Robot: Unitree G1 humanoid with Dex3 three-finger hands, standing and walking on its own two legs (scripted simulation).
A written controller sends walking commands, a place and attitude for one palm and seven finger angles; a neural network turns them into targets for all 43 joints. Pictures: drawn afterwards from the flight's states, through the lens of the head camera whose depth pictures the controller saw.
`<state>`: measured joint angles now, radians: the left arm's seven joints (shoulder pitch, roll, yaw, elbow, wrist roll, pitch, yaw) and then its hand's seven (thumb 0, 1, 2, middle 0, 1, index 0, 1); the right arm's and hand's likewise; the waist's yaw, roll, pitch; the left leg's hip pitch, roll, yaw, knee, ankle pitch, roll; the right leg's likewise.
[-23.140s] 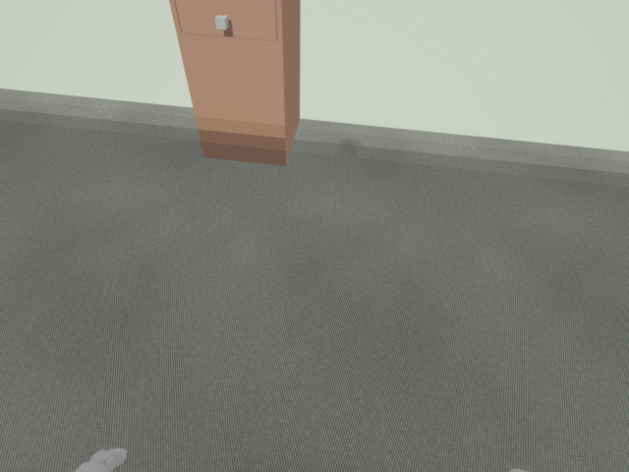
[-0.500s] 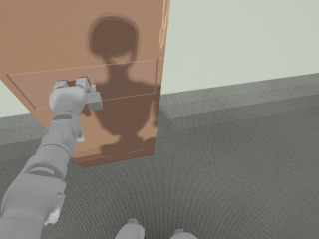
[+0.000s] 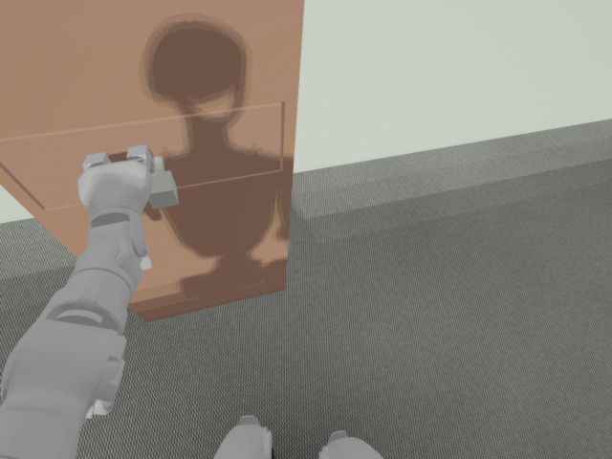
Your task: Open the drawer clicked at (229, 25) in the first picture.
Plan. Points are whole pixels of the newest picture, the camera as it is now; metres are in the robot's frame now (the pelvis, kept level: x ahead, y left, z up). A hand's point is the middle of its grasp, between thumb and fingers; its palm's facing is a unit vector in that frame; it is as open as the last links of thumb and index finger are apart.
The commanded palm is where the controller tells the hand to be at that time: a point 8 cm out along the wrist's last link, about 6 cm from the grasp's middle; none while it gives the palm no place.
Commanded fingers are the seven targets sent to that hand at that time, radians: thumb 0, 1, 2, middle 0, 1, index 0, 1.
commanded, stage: lower the fingers behind the handle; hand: left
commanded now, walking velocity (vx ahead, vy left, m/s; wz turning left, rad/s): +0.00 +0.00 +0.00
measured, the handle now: (160, 179) +0.52 +0.19 +0.00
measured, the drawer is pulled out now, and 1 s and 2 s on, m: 0.00 0.00 0.09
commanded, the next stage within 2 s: close the thumb around the handle in 0.12 s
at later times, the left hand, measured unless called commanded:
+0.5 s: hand (133, 214) +0.46 +0.23 -0.01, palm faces -0.05 -0.05 -1.00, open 11.7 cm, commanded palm +0.45 +0.20 +0.04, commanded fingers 0.00 0.34 0.66 -0.36 -1.29 -0.36 -1.29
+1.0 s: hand (133, 214) +0.46 +0.23 -0.02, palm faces -0.04 -0.05 -1.00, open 5.2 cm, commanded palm +0.45 +0.21 +0.04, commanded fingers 0.00 0.90 0.90 -0.40 -1.35 -0.40 -1.35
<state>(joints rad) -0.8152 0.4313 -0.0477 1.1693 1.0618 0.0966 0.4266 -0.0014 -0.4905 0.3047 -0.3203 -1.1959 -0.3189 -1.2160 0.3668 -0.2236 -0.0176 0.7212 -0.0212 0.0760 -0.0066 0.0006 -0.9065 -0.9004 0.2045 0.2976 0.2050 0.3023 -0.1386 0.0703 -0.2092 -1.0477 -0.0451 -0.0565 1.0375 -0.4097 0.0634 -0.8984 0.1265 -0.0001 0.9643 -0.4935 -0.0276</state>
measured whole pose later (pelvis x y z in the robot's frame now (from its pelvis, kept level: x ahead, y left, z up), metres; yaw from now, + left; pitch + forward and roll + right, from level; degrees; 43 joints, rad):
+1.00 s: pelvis +0.01 -0.01 +0.00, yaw +0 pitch +24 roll -4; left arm -0.75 0.40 -0.05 1.11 1.07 0.10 0.47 0.00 0.84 0.88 -0.42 -1.34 -0.37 -1.33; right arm 0.34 -0.23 -0.04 0.73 -0.02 0.09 0.01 0.00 -0.91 -0.90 0.20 0.30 0.20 0.30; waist -0.11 0.07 -0.22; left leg -1.02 -0.05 -0.06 1.03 -0.42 0.06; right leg -0.87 0.13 0.00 0.96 -0.50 -0.04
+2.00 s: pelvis +0.02 -0.01 +0.02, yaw +1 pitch +17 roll -2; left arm -0.33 0.26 -0.14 0.75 1.06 0.16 0.51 0.00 0.88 0.90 -0.42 -1.35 -0.34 -1.32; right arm 0.24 -0.22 -0.04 0.67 0.00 0.12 0.00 0.00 -0.91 -0.90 0.20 0.30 0.20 0.30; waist -0.03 0.06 -0.22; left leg -0.83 -0.06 -0.04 0.94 -0.41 0.05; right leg -0.69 0.11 0.02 0.90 -0.50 -0.04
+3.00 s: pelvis +0.01 -0.02 +0.02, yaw +2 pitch +13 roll -1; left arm 0.17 0.22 -0.22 0.28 1.07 0.19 0.53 0.00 0.88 0.90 -0.42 -1.35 -0.33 -1.28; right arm 0.14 -0.21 -0.01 0.60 -0.01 0.14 0.02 0.01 -0.91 -0.90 0.20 0.30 0.20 0.30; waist 0.02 0.06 -0.20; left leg -0.76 -0.06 -0.04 0.96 -0.42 0.04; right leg -0.63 0.10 0.02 0.94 -0.52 -0.06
